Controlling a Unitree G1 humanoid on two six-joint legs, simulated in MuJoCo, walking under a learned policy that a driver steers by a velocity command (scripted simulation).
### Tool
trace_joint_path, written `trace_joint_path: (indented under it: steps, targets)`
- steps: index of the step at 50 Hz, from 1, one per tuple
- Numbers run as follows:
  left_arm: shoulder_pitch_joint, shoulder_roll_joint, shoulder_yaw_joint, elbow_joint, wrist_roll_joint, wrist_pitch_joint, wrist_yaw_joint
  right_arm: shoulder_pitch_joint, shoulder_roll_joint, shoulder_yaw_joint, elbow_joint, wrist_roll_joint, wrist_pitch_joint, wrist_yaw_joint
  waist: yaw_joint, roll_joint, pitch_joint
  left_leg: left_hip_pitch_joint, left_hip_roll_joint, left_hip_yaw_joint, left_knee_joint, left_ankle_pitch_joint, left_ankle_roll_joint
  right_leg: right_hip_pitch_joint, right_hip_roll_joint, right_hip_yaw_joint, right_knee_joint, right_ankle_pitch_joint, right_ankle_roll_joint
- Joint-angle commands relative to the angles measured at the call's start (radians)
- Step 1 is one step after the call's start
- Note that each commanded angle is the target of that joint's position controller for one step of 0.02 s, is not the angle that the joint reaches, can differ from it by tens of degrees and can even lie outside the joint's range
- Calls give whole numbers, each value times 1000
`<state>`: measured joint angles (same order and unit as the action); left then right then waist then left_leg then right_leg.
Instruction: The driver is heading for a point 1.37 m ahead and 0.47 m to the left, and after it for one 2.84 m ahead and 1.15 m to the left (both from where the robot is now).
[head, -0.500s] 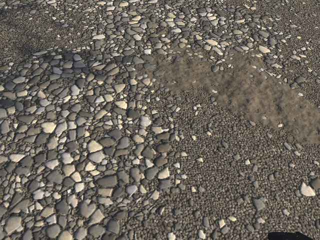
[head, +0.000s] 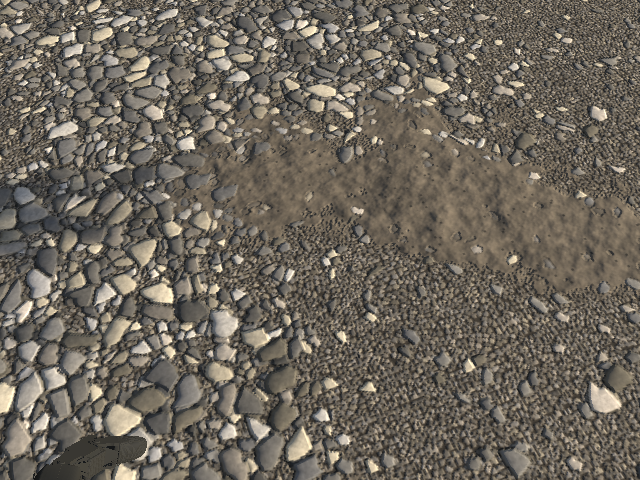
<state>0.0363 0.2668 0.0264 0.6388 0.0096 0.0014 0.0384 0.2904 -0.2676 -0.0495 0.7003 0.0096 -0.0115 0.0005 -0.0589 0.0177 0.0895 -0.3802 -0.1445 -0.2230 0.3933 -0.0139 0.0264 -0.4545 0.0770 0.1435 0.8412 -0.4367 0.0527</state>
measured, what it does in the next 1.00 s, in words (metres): steps on the spot, turning left: right foot, then left foot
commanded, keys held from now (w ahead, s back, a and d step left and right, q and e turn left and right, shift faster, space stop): q+shift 0.58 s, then shift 0.22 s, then e+shift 0.20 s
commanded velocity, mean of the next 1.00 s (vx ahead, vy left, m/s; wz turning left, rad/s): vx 0.03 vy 0.00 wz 0.58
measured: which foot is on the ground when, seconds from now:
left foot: down 0.00-0.14, up 0.16-0.54, down 0.56-1.00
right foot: up 0.00-0.10, down 0.12-0.58, up 0.60-0.96, down 0.98-1.00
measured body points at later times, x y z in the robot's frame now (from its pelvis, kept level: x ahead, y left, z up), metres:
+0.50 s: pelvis +0.05 +0.00 +0.00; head +0.09 +0.02 +0.45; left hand +0.07 +0.31 -0.10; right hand +0.32 -0.18 -0.08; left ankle +0.02 +0.14 -0.70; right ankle +0.09 -0.12 -0.73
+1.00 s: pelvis +0.08 +0.04 -0.01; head +0.09 +0.04 +0.44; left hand +0.00 +0.33 -0.11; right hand +0.38 -0.03 -0.09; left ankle +0.01 +0.13 -0.73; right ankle +0.15 -0.05 -0.73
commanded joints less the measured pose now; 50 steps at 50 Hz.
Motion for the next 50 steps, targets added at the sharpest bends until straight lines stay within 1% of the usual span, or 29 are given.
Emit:
trace_joint_path:
  steps: [1, 3, 5, 6, 7, 8, 9, 10, 11, 12, 15, 18, 22, 25, 27, 28, 29, 30, 31, 32, 33, 34, 36, 40, 43, 45, 47, 49, 50]
  targets:
    - [108, 98, 31, -14, -10, 5, 0, -96, -196, -69, -117, 16, 7, -18, 83, 129, -228, 131, 216, -349, -125, -80, 155, 136, 39, -10, -141, 90, -10]
    - [66, 102, 35, -24, -13, 2, -9, -83, -191, -76, -120, 19, 27, -30, 73, 144, -181, 80, 197, -386, -149, -265, 130, 183, 38, 3, -239, 133, -20]
    - [88, 110, 44, -13, -19, -13, -18, -81, -183, -79, -125, 21, 43, -41, 93, 148, -166, 27, 163, -396, -128, -373, 90, 295, 13, 3, -398, 233, -42]
    - [107, 132, 55, -5, -16, -18, -16, -58, -162, -74, -123, 24, 47, -42, 97, 120, -173, -29, 121, -365, -72, -469, 53, 386, -51, 19, -478, 269, -71]
    - [126, 189, 66, -8, 14, -17, -14, -34, -123, -64, -136, 27, 50, -42, 85, -36, -218, -157, 47, -251, 104, -614, 10, 492, -242, 197, -516, 207, -176]
    - [66, 209, 67, -26, 55, -15, -14, 4, -117, -67, -145, 35, 41, -40, 51, -241, -198, -237, -47, -32, 411, -612, -26, 418, -429, 378, -587, 265, -281]
    - [14, 155, 57, -39, 64, -22, -10, 13, -210, -91, -136, 22, 34, -33, 24, -216, -158, -249, 46, 11, 587, -539, -67, 319, -461, 360, -590, 324, -308]
    - [-46, 104, 45, -55, 44, -24, -1, 45, -234, -101, -109, 19, 42, -31, 3, -156, -129, -231, 74, 38, 658, -471, -85, 277, -396, 243, -570, 321, -273]
    - [-74, 82, 39, -63, 22, -23, 4, 77, -213, -99, -86, 11, 54, -36, -3, -124, -123, -244, 83, 57, 736, -415, -100, 282, -339, 166, -553, 325, -243]
    - [-76, 80, 35, -62, 11, -20, 7, 91, -184, -91, -80, 7, 62, -36, 2, -119, -107, -268, 92, 80, 834, -388, -115, 273, -323, 117, -549, 379, -243]
    - [-14, 96, 38, -45, 14, -10, 13, 4, -143, -68, -135, 20, 63, -25, 46, -112, -89, -337, 169, 163, 830, -319, -157, 327, -301, -10, -546, 527, -270]
    - [62, 140, 57, -18, 16, 7, 12, -87, -116, -46, -190, 18, 56, -5, 101, -131, -119, -339, 223, 194, 678, -304, -178, 433, -328, -57, -525, 618, -293]
    - [60, 202, 84, -8, 6, 12, -8, -103, -111, -35, -213, 15, 57, 16, 98, -155, -151, -176, 227, 259, 486, -301, -140, 396, -362, -152, -502, 689, -277]
    - [62, 216, 98, 4, -24, -2, -29, -105, -133, -46, -220, 16, 77, 24, 83, -178, -157, -85, 209, 292, 346, -303, -91, 400, -396, -190, -451, 697, -239]
    - [57, 205, 102, 14, -46, -14, -35, -71, -144, -61, -212, 16, 88, 27, 43, -168, -168, 39, 182, 305, 172, -222, -36, 372, -395, -241, -350, 650, -175]
    - [98, 173, 96, 37, -48, -20, -40, -7, -175, -79, -187, 11, 88, 16, 15, -101, -193, 192, 156, 279, 68, -91, 9, 289, -350, -298, -219, 581, -112]
    - [124, 138, 87, 23, -15, -27, -43, 82, -302, -121, -178, 12, 83, -5, -8, 124, -219, 444, 301, 25, 14, 316, 97, 14, -249, -359, 61, 263, -18]
    - [85, 83, 59, -51, 28, -33, -41, 39, -400, -127, -213, -21, 65, -9, 29, 367, -300, 543, 543, -362, 28, 499, 325, -286, -104, -259, 300, -255, 41]
    - [6, 154, 78, -35, 18, -27, -34, 29, -296, -104, -220, -33, 41, 4, -52, 169, -341, 499, 532, -280, 0, 437, 342, -298, -120, -108, 421, -233, 32]
    - [-4, 160, 80, -35, -10, -21, -26, -5, -265, -86, -203, -30, 27, 4, -22, 132, -283, 421, 481, -174, -5, 353, 288, -286, -133, -95, 423, -146, 7]
    - [29, 152, 81, -10, -11, -14, -12, -69, -231, -78, -199, -9, 25, -4, 17, 72, -238, 363, 418, -100, -5, 253, 227, -276, -153, -91, 371, -59, 3]
    - [52, 163, 83, 0, -1, -6, -2, -125, -202, -64, -204, 5, 30, -11, 42, 83, -213, 307, 389, -60, -7, 244, 199, -250, -153, -95, 336, 4, 10]
    - [116, 160, 84, 27, 0, 2, -4, -168, -191, -49, -207, -11, 34, -20, 76, 114, -226, 216, 351, -7, -16, 296, 200, -141, -123, -118, 356, 82, 30]
    - [121, 120, 62, 28, -8, 5, -6, -160, -177, -39, -175, -17, 32, -27, 61, 114, -210, 217, 337, -1, -20, 216, 201, -97, -122, -113, 160, 126, 44]
    - [147, 86, 40, 48, -8, 8, -23, -192, -97, -5, -144, -34, 25, -23, 55, 128, -212, 166, 339, 45, -31, 81, 190, 58, -159, -118, -31, 155, 31]
    - [135, 110, 43, 37, -17, 9, -31, -171, -115, -7, -106, -42, 18, -11, 36, 147, -165, 117, 353, 41, -41, -12, 196, 127, -143, -145, -89, 139, 14]
    - [128, 153, 55, 13, -26, 8, -34, -179, -173, -26, -89, -29, 23, -13, 42, 142, -110, 124, 371, 25, -16, -32, 195, 109, -115, -177, -155, 119, -14]
    - [149, 160, 57, 3, -22, 1, -38, -153, -191, -37, -69, -7, 29, -25, 55, 101, -92, 164, 364, 28, 37, -33, 157, 116, -106, -175, -280, 237, -54]
    - [154, 186, 64, -7, -17, -2, -38, -134, -179, -39, -63, -5, 28, -33, 47, 38, -90, 162, 323, 64, 106, -99, 109, 133, -138, -107, -327, 436, -87]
